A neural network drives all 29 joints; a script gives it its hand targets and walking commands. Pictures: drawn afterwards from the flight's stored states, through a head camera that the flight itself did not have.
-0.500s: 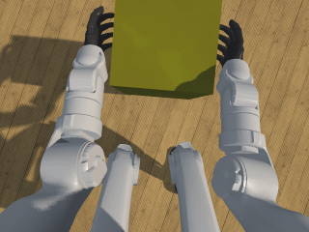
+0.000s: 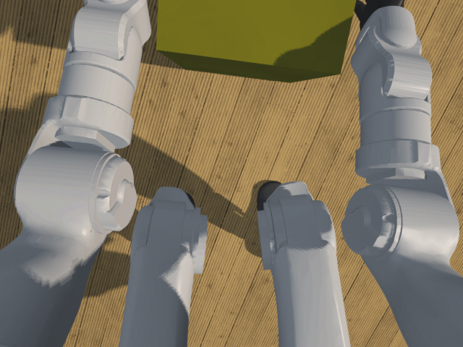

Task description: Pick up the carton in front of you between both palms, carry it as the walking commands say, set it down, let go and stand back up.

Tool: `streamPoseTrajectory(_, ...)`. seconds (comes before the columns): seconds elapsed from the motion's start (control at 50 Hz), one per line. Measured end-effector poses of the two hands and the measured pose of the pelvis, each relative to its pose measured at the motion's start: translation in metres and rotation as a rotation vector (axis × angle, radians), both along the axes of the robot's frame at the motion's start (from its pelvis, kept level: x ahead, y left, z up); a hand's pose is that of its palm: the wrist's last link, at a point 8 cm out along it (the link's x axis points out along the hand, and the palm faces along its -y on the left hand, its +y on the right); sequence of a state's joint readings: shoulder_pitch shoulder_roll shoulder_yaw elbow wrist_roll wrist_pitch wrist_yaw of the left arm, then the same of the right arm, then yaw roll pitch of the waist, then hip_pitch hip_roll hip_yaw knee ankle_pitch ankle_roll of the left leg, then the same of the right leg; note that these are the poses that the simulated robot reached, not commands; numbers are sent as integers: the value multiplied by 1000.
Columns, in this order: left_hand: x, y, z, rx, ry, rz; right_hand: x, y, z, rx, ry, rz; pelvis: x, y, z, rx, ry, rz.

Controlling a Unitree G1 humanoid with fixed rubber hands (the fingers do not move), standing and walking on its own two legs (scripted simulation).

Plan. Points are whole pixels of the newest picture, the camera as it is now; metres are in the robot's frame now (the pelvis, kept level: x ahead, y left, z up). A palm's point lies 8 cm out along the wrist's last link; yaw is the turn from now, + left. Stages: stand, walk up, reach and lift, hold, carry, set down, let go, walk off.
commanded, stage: set down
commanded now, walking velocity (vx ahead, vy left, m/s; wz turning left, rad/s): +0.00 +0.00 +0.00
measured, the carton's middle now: out of the picture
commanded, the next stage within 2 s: none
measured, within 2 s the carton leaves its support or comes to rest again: rests again in 0.30 s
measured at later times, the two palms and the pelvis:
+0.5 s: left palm out of the picture +0.57 +0.11 -0.19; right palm (368, 21) +0.52 -0.19 -0.19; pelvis +0.00 +0.00 -0.03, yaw +0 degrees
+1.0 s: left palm out of the picture +0.57 +0.11 -0.20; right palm (369, 18) +0.53 -0.20 -0.20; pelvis -0.01 +0.01 -0.03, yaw -1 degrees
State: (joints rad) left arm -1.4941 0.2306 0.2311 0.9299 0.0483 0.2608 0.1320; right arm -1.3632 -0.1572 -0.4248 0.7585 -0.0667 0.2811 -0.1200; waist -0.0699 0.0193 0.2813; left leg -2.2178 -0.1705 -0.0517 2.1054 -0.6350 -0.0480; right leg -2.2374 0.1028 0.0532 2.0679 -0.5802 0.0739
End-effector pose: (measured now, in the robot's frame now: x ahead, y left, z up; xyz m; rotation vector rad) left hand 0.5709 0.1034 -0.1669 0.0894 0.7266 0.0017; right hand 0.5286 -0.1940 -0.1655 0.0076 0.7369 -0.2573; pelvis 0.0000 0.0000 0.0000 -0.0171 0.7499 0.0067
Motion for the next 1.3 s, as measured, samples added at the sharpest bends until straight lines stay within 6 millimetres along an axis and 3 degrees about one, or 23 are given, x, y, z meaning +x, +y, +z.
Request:
streamPoseTrajectory(0.22,6,2,-13,2,7,-5,6,1,-13,18,4,2,8,-1,-16,-2,-29,2)
streamPoseTrajectory(0.54,-2,4,-22,-12,18,-24,-7,-1,-26,37,14,32,-5,2,-27,-9,-124,6)
streamPoseTrajectory(1.14,5,8,-39,-74,-33,-79,2,-6,-41,56,-16,78,-6,5,-35,-20,-192,-1)
streamPoseTrajectory(1.2,-1,12,-51,-29,3,-92,-2,-7,-51,30,16,78,-4,4,-36,-21,-186,-1)
streamPoseTrajectory(1.3,-5,38,-66,31,19,-21,-6,-26,-62,-15,29,11,-2,1,-38,-18,-174,-3)
